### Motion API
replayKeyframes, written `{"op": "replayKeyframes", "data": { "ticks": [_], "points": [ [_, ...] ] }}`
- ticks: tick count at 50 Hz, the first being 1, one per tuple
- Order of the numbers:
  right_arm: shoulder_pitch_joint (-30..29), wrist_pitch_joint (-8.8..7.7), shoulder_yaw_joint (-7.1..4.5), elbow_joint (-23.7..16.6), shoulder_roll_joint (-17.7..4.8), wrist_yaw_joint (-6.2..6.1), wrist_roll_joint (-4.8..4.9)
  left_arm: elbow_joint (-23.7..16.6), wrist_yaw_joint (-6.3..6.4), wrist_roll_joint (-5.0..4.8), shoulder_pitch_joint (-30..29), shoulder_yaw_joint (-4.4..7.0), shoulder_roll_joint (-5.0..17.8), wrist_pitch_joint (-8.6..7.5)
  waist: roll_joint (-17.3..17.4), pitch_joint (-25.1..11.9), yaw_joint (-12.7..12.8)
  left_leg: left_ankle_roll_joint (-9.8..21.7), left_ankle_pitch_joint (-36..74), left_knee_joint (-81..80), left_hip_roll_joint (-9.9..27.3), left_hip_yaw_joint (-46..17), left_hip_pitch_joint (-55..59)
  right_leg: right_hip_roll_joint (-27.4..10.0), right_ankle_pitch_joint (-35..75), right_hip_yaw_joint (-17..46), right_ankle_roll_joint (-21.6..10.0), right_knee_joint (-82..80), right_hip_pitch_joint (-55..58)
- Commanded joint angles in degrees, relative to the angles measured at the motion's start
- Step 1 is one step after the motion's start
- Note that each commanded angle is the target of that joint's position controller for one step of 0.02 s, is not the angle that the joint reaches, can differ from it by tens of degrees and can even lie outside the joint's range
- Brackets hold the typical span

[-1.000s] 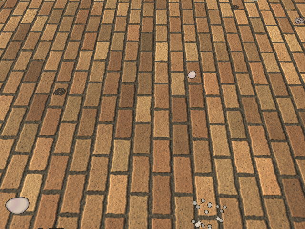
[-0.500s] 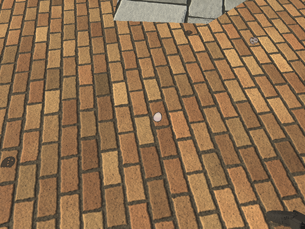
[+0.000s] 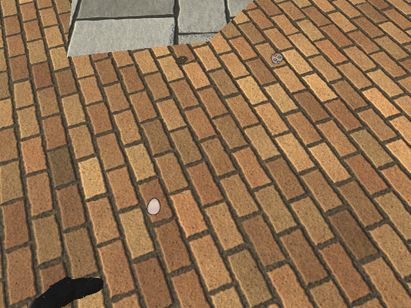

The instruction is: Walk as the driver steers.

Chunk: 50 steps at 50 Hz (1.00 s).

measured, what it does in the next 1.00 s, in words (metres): walks ahead, turning left: left foot, then right foot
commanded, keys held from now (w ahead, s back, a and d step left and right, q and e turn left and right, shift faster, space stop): w+q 0.80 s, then w+e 0.20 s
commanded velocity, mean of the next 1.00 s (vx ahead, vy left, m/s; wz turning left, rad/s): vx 0.50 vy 0.00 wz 0.44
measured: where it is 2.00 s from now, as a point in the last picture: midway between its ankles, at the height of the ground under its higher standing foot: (122, 170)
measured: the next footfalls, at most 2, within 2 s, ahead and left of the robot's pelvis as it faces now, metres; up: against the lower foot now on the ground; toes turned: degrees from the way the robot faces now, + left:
left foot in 0.44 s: +0.36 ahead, +0.18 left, +0.00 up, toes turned +18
right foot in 0.94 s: +0.70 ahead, +0.11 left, +0.00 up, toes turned +31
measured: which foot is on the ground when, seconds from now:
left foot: up 0.00-0.42, down 0.44-0.96, up 0.98-1.00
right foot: down 0.00-0.44, up 0.46-0.92, down 0.94-1.00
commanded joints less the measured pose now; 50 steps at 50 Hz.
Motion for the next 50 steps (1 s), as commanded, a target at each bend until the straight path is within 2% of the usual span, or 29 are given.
{"op": "replayKeyframes", "data": {
  "ticks": [1, 2, 3, 6, 8, 13, 16, 18, 20, 21, 22, 23, 24, 25, 26, 27, 28, 29, 32, 35, 37, 40, 43, 45, 46, 47, 48, 49, 50],
  "points": [
    [-5.02, -1.48, -1.66, -6.51, -7.04, -0.36, 0.36, 1.60, 0.43, -0.39, 13.51, 3.09, 8.18, -0.16, -6.77, -8.21, 8.27, 0.73, 5.60, 14.87, 4.08, -2.42, -28.97, -17.28, -4.80, 22.14, -10.08, -16.86, 29.44],
    [-5.64, -0.71, -1.98, -6.26, -6.51, -0.57, -0.30, 1.81, 0.13, -0.16, 10.76, 2.57, 5.97, -0.63, -6.24, -4.65, 6.69, 0.78, 9.04, 12.61, 5.26, -2.64, -26.76, -14.57, -0.63, 16.88, -8.82, -19.25, 24.07],
    [-3.51, 0.01, -1.89, -6.08, -5.10, -0.45, -0.11, 2.24, 0.15, 0.26, 9.18, 2.71, 6.07, -1.15, -8.97, -4.57, 4.61, 0.24, 11.52, 12.10, 6.20, -2.98, -23.28, -14.76, 2.10, 14.08, -9.38, -21.22, 20.48],
    [-4.73, 1.60, -1.68, -6.59, -2.80, -0.47, -0.09, 3.95, 0.48, 0.44, 7.44, 3.30, 6.03, -2.47, -5.59, -1.80, 3.13, -0.95, 15.26, 9.59, 6.57, -3.16, -23.17, -14.50, 8.96, 7.03, -10.10, -24.89, 16.68],
    [-7.71, 1.87, -1.56, -7.98, -2.29, -0.32, -0.47, 5.23, 0.98, 0.55, 8.06, 3.77, 6.97, -2.55, -4.07, -0.27, 3.49, -1.34, 19.92, 3.99, 6.59, -3.59, -25.79, -14.55, 12.04, 3.06, -10.02, -25.56, 17.73],
    [-16.32, 1.43, -0.65, -11.06, -0.95, 1.68, -0.73, 7.49, 1.89, -0.11, 10.36, 4.80, 10.07, -1.77, -2.49, 2.10, 6.38, 0.11, 30.16, -11.82, 5.41, 0.75, -23.50, -14.30, 12.53, -5.02, -8.48, -26.45, 20.20],
    [-20.35, 1.65, -0.78, -13.38, -1.87, 2.49, -0.69, 9.08, 1.98, -1.16, 12.19, 5.43, 11.37, -0.82, -2.30, 3.48, 7.35, 2.04, 27.58, -16.49, 4.93, 2.34, -24.50, -15.80, 13.54, -7.05, -7.27, -24.69, 25.61],
    [-20.99, 1.82, -1.22, -14.62, -2.85, 2.89, -0.81, 9.71, 2.02, -1.74, 12.38, 5.85, 12.54, 0.01, -2.89, 2.94, 6.66, 3.89, 22.76, -18.12, 3.21, 4.63, -22.85, -16.38, 22.33, -8.53, -6.21, -20.60, 28.83],
    [-15.98, 2.22, -2.61, -14.36, -5.15, 2.85, -0.83, 9.65, 2.23, -2.28, 11.53, 6.29, 14.25, 0.90, -4.50, -1.66, 3.09, 6.38, 17.23, -18.32, -1.21, 8.49, -13.78, -15.56, 41.39, -10.46, -4.70, -9.79, 29.94],
    [-7.86, 2.37, -4.15, -12.39, -7.47, 2.49, -0.60, 9.44, 2.30, -2.60, 10.59, 6.09, 14.01, 1.38, -3.56, -5.91, -1.71, 8.26, 19.07, -21.45, -4.36, 9.90, -2.55, -13.46, 45.12, -12.34, -3.05, 1.54, 26.94],
    [2.11, 2.88, -6.35, -9.70, -11.96, 1.48, -0.34, 8.87, 2.55, -1.64, 11.66, 5.23, 12.16, 1.21, 0.23, -11.19, -5.82, 10.85, 20.90, -22.74, -3.19, 4.03, 14.74, -11.01, 33.76, -12.66, -0.30, 17.75, 15.26],
    [0.94, 2.63, -7.48, -9.93, -19.39, 0.79, 0.33, 5.54, 1.94, 1.12, 17.16, 2.43, 3.37, 0.02, 17.29, -14.51, 1.23, 21.45, 13.05, -27.82, 12.17, -28.05, 33.03, 0.15, -19.08, -9.48, 4.05, 39.51, -11.52],
    [2.01, 1.44, -6.06, -12.56, -15.67, 1.25, -0.31, 5.03, 1.33, -0.78, 12.76, 2.35, 6.43, -2.21, 10.52, -23.90, -2.10, 25.26, 2.24, -38.30, 17.53, -46.63, 37.14, 3.07, -25.49, 5.50, 3.43, 47.10, -18.23],
    [0.29, 0.45, -4.96, -11.98, -11.80, 1.55, -0.86, 3.37, 0.91, -3.17, 6.38, 3.32, 10.26, -3.39, 6.07, -15.90, -3.38, 21.57, 5.22, -40.27, 16.43, -39.37, 32.70, 0.19, -19.86, 6.78, 1.80, 46.67, -23.18],
    [-2.52, -0.08, -4.48, -12.06, -10.27, 1.48, -0.73, 3.00, 1.18, -2.74, 5.19, 2.97, 9.47, -4.09, 3.00, -11.00, -1.25, 19.48, 10.07, -39.66, 14.17, -32.49, 25.16, -2.33, -14.72, 6.63, 0.72, 42.00, -22.05],
    [-6.54, -0.14, -3.81, -12.66, -8.13, 1.30, -0.73, 3.75, 1.66, -1.04, 5.25, 3.15, 9.50, -4.21, 0.85, -7.56, 1.23, 17.80, 17.15, -39.46, 11.89, -26.49, 17.24, -4.27, -11.52, 6.66, 0.87, 36.84, -18.24],
    [-8.92, -0.19, -3.22, -13.68, -6.69, 0.98, -1.49, 4.13, 1.78, -0.17, 6.42, 3.55, 9.93, -3.74, 1.77, -6.52, 3.35, 17.26, 22.70, -40.50, 10.28, -22.92, 11.61, -5.43, -9.04, 7.18, 1.04, 33.92, -13.74],
    [-9.92, -0.21, -3.17, -14.33, -6.68, 0.78, -1.87, 4.14, 1.64, 0.01, 7.09, 3.70, 9.93, -3.08, 2.82, -6.07, 4.41, 17.56, 26.37, -41.47, 9.55, -21.66, 8.39, -5.52, -8.14, 7.14, 1.61, 32.06, -11.14],
    [-8.59, -0.47, -3.54, -13.75, -7.98, -0.20, -1.28, 3.78, 1.62, 0.61, 5.70, 3.18, 7.51, -1.62, 1.33, -4.35, 4.74, 17.21, 33.40, -42.75, 7.29, -15.77, 2.99, -4.50, -3.71, 5.21, 4.03, 23.75, -9.83],
    [-6.14, -0.16, -3.83, -12.69, -8.93, -1.12, -0.85, 2.08, 1.41, 0.53, -0.80, 2.33, 5.58, -1.41, 2.51, -2.47, 2.51, 14.64, 30.59, -42.73, 4.40, -12.49, 0.79, -2.43, 7.90, 4.91, 5.37, 10.73, -8.95],
    [-4.65, 0.18, -3.86, -12.08, -8.96, -1.43, -0.70, 1.22, 0.94, 0.05, -4.72, 1.98, 5.02, -1.68, 3.81, -1.78, 0.90, 13.12, 26.26, -42.32, 3.34, -12.25, -0.26, -0.64, 13.64, 4.70, 5.44, 3.30, -6.20],
    [-1.90, 0.58, -3.97, -10.77, -9.04, -1.58, -0.33, -0.10, 0.20, -0.67, -8.67, 2.13, 5.98, -2.33, 4.41, -1.13, -0.52, 12.43, 23.04, -40.20, 4.63, -15.59, 1.74, 0.73, 15.36, 5.58, 4.79, -1.98, -4.31],
    [-0.56, 0.79, -3.52, -9.45, -7.69, -1.80, -0.86, 0.59, -0.81, -0.62, -7.41, 2.39, 7.12, -3.07, 5.86, -1.41, -0.42, 11.73, 24.89, -36.62, 7.95, -17.15, 8.86, -0.25, 13.14, 5.33, 2.52, -4.57, -4.66],
    [-0.90, 1.07, -3.64, -9.03, -8.05, -1.64, -1.13, 1.09, -0.78, -0.59, -4.87, 2.78, 7.98, -3.24, 7.49, -1.29, 1.01, 10.85, 33.77, -33.77, 9.12, -17.13, 11.91, 0.34, 7.66, 3.30, -0.03, -5.61, -2.22],
    [-1.61, 1.17, -3.37, -9.16, -7.46, -1.55, -1.14, 2.47, -0.49, -0.31, -0.39, 3.52, 9.18, -3.36, 7.01, -3.66, 3.46, 9.76, 43.84, -28.39, 7.06, -15.02, 12.76, 1.84, 7.14, 1.51, -1.93, -7.73, 3.86],
    [-2.01, 1.20, -2.64, -9.73, -6.03, -1.47, -1.59, 3.96, -0.32, 0.22, 7.00, 4.27, 11.19, -3.51, 5.23, -10.37, 6.79, 8.20, 46.85, -17.59, 4.39, -11.96, 9.91, -1.55, 9.32, 4.97, -5.22, -5.78, 15.95],
    [2.74, 0.68, -1.74, -10.60, -3.83, -1.53, -1.66, 4.96, -0.38, 0.81, 14.94, 5.41, 15.68, -3.45, -5.23, -19.58, 7.20, 4.09, 33.55, 1.27, -2.48, -6.80, -6.27, -11.85, 7.75, 23.63, -13.49, -5.06, 36.67],
    [5.37, -0.01, -1.15, -10.39, -3.18, -1.50, -1.39, 7.32, -1.13, -0.97, 18.58, 5.52, 14.97, -2.77, -18.27, -21.08, 7.21, 0.79, -1.43, 15.75, -7.71, -3.96, -21.73, -19.09, -4.96, 44.84, -19.38, -14.16, 44.96],
    [0.55, -0.74, -1.83, -11.36, -7.29, -1.20, -0.86, 6.82, -1.31, -2.51, 16.46, 4.17, 11.08, -2.51, -11.34, -13.78, 8.06, 1.38, -1.32, 19.64, -3.85, -6.75, -28.97, -18.38, -15.01, 45.88, -17.27, -16.68, 41.15]
  ]
}}
Keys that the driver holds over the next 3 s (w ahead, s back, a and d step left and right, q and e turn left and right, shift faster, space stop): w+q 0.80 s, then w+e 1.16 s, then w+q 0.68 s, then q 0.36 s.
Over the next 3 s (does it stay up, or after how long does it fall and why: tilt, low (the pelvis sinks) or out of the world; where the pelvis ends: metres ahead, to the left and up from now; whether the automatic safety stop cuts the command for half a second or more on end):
stays up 1.58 0.29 0.00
